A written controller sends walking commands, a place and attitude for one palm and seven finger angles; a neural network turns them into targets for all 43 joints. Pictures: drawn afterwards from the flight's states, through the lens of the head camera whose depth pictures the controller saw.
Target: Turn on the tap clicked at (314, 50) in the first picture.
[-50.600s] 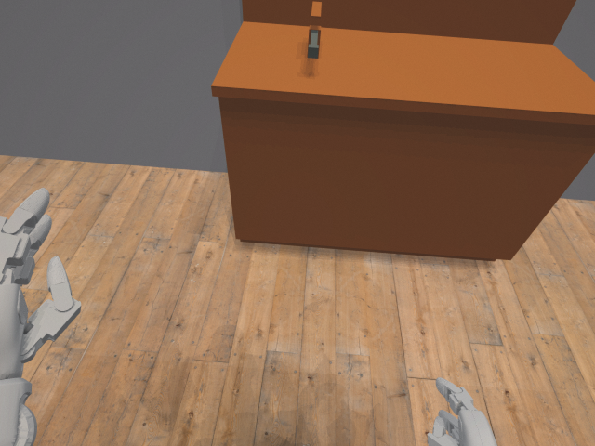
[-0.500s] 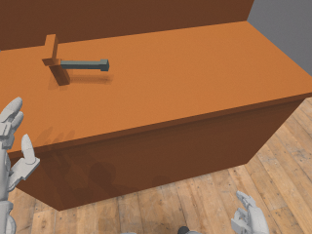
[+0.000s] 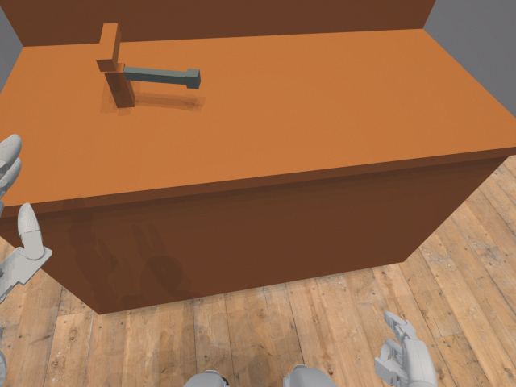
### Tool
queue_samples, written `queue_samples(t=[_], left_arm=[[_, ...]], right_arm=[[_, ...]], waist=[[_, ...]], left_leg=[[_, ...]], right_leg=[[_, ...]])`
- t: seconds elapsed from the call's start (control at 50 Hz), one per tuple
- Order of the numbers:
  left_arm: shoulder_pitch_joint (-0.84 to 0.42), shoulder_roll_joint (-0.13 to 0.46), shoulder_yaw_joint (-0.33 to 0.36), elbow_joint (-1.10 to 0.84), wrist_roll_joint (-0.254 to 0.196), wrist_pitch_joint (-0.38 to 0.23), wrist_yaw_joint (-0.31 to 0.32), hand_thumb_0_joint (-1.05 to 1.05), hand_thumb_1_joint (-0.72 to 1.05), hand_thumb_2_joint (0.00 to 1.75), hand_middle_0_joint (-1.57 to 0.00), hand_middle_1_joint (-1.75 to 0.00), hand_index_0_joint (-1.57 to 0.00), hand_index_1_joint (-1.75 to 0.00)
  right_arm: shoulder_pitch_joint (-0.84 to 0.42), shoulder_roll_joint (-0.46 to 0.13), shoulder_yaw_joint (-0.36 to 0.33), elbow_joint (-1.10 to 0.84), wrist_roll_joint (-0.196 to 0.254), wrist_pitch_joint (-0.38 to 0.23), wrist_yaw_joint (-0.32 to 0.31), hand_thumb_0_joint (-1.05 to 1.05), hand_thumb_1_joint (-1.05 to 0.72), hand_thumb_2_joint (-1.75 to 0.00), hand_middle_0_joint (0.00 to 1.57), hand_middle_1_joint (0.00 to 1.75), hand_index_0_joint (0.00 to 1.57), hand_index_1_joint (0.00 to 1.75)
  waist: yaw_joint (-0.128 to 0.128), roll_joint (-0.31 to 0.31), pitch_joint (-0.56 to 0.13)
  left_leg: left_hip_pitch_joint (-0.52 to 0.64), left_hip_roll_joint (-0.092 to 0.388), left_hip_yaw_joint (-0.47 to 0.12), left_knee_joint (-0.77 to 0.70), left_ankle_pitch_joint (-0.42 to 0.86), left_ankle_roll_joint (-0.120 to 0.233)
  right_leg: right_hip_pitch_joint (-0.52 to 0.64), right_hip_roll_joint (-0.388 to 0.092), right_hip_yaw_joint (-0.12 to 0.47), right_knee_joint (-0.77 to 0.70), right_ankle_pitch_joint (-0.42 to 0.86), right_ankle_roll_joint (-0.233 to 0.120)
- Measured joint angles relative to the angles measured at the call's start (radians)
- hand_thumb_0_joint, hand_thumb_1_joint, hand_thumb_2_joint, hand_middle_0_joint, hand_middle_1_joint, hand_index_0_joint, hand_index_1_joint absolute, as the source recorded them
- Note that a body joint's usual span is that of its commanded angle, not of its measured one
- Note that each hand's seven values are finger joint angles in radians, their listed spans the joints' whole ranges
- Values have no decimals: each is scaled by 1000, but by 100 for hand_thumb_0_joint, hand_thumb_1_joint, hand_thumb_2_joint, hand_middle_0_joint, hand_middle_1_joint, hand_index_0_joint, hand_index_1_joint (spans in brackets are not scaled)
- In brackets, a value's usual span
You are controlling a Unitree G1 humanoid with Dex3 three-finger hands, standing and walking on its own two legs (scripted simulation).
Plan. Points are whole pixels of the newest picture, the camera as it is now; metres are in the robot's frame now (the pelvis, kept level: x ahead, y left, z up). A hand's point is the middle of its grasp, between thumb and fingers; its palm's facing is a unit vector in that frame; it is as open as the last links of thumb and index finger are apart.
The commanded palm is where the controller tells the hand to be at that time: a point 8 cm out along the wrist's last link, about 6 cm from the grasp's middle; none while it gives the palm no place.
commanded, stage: step back with the hand held close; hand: left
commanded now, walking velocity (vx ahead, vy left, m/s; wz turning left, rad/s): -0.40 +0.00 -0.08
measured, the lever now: (193, 78) +0.66 +0.17 +0.09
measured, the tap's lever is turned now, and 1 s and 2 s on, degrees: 75 75 75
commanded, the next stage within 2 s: stop stepping back and stand still in 0.18 s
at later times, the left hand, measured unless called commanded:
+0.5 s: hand (81, 323) +0.16 +0.18 +0.16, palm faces +0.23 -0.85 -0.47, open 7.4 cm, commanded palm +0.10 +0.23 +0.19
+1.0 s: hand out of the picture +0.09 +0.21 +0.17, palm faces +0.41 -0.84 -0.36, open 7.5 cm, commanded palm +0.03 +0.24 +0.19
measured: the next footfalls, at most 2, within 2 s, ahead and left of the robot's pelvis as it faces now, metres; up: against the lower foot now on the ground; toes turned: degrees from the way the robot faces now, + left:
right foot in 0.18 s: -0.09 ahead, -0.12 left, +0.00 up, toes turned -5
left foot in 0.42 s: -0.05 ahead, +0.09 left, +0.00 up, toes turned -1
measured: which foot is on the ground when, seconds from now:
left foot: down 0.00-0.20, up 0.22-0.40, down 0.42-1.00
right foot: up 0.00-0.16, down 0.18-1.00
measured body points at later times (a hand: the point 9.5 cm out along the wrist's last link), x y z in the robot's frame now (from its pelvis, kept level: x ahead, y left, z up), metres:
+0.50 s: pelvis -0.08 -0.04 +0.01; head -0.04 -0.04 +0.46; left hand +0.14 +0.23 +0.19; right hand +0.07 -0.31 -0.07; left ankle -0.09 +0.06 -0.73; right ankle -0.12 -0.13 -0.73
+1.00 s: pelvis -0.14 -0.03 +0.01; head -0.16 -0.03 +0.46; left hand +0.07 +0.25 +0.19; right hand -0.01 -0.25 -0.09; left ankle -0.10 +0.07 -0.73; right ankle -0.14 -0.12 -0.70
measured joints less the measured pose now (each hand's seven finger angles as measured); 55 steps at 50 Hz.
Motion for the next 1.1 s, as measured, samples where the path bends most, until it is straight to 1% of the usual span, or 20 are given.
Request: queue_samples(t=[0.06,0.14,0.18,0.22,0.24,0.28,0.32,0.36,0.42,0.46,0.52,0.62,0.68,0.78,0.82,0.88,0.92,0.96,1.04,1.1], left_arm=[[14,-4,34,-3,-25,11,14,1,88,89,-21,-30,-21,-30],[-4,-55,5,16,-45,46,22,1,89,89,-21,-30,-20,-30],[-38,-68,-27,28,-46,66,14,1,89,90,-20,-30,-20,-30],[-66,-81,-63,34,-40,71,-3,1,89,90,-20,-30,-20,-30],[-69,-79,-80,33,-40,68,-13,1,89,90,-20,-30,-20,-30],[-52,-53,-92,10,-32,54,-32,1,89,89,-21,-30,-20,-30],[-8,-17,-67,-26,-26,39,-47,1,89,89,-21,-30,-21,-30],[44,9,-32,-41,-29,26,-46,1,89,89,-21,-30,-21,-30],[83,13,-11,-19,-40,34,-32,1,88,89,-21,-30,-21,-30],[76,12,-15,11,-50,54,-23,1,88,89,-21,-30,-21,-30],[63,1,-23,44,-57,89,-12,1,89,89,-21,-30,-21,-30],[72,-15,-48,41,-52,105,0,1,89,89,-21,-30,-21,-30],[66,-28,-60,40,-46,83,3,2,89,89,-21,-30,-21,-30],[26,-49,-58,74,-37,54,10,1,89,89,-21,-30,-21,-30],[-11,-61,-60,103,-36,59,12,1,89,89,-21,-30,-21,-30],[-52,-83,-60,158,-30,79,19,1,89,89,-21,-30,-21,-30],[-71,-83,-56,190,-22,98,21,1,89,89,-21,-30,-20,-30],[-83,-73,-56,206,-20,109,19,1,89,89,-21,-30,-20,-30],[-57,-60,-60,173,-21,112,15,1,89,89,-20,-30,-20,-30],[-40,-61,-67,133,-19,93,-1,1,89,89,-20,-30,-20,-30]], right_arm=[[16,26,12,24,1,-24,6,1,-90,-90,20,30,21,30],[-11,35,40,47,-5,-45,15,1,-90,-90,20,30,21,30],[-39,35,50,48,-7,-48,18,1,-90,-90,20,30,21,30],[-77,25,53,51,-7,-36,19,1,-90,-90,20,30,21,30],[-88,22,53,54,-6,-26,17,1,-90,-90,20,30,21,30],[-86,25,47,49,7,-8,14,1,-90,-90,20,30,21,30],[-70,27,45,27,14,13,13,1,-90,-90,20,30,21,30],[-53,16,45,-1,18,29,11,1,-90,-90,20,30,21,30],[-27,-30,29,-35,27,43,5,1,-90,-90,20,30,21,30],[-14,-58,9,-37,41,49,-1,1,-90,-90,20,30,21,30],[-1,-77,-3,-30,56,61,-4,1,-91,-90,20,30,20,30],[36,-82,1,-34,40,38,-3,1,-91,-90,20,30,20,29],[54,-76,9,-13,30,27,1,1,-91,-90,20,30,20,30],[73,-51,20,31,22,26,7,1,-91,-90,20,30,20,30],[80,-41,26,43,19,27,3,1,-90,-90,20,30,20,30],[86,-29,44,50,16,22,-6,1,-90,-90,20,30,21,30],[88,-10,54,56,13,9,-9,1,-90,-90,20,30,21,30],[93,12,66,68,12,-5,-4,1,-90,-90,20,30,21,30],[99,35,91,67,8,-17,10,1,-90,-90,20,30,21,30],[77,25,84,59,1,-15,21,1,-90,-90,20,30,21,30]], waist=[[31,-5,-39],[56,0,-61],[61,0,-51],[61,29,-25],[55,39,-17],[46,16,-18],[38,-26,-29],[20,-47,-43],[-12,-18,-59],[-26,-1,-59],[-22,-21,-40],[-24,-33,-33],[-17,-6,-48],[8,15,-84],[8,9,-89],[12,7,-94],[4,7,-94],[-4,3,-92],[-3,5,-83],[5,26,-55]], left_leg=[[14,21,10,-91,53,-17],[14,42,42,-175,114,-32],[-5,43,55,-183,138,-42],[-36,68,48,-141,113,-50],[-50,69,40,-85,25,-49],[-83,29,31,87,-141,-43],[-77,-7,53,179,-194,-41],[-31,-27,78,159,-161,-40],[90,-29,89,9,-18,-27],[155,-29,78,-90,-74,3],[187,-42,80,-124,-93,19],[194,-55,64,-116,-63,19],[177,-41,41,-92,-59,16],[135,-16,37,19,-196,12],[138,-16,51,21,-172,14],[154,-27,72,7,-117,29],[170,-34,78,-22,-90,35],[189,-39,74,-62,-67,32],[200,-27,76,-93,-61,14],[133,-7,70,41,-165,6]], right_leg=[[89,4,-18,-1,-85,0],[242,-15,-22,-253,-101,-6],[313,-28,-13,-435,3,-8],[334,-3,-14,-511,6,-39],[330,8,-16,-516,15,-54],[314,-1,-8,-528,38,-68],[296,-16,10,-542,62,-71],[282,-22,21,-548,77,-74],[271,-9,8,-529,70,-72],[264,-3,-9,-496,54,-66],[269,-15,-9,-472,55,-57],[275,-29,-28,-446,61,-59],[289,-16,-52,-479,91,-67],[275,-3,-66,-467,100,-78],[262,-15,-69,-423,74,-75],[222,-23,-49,-295,-48,-56],[180,-24,-45,-154,-79,-44],[172,-31,-55,-112,-89,-36],[262,-43,-96,-345,-81,-41],[277,-23,-103,-438,79,-86]])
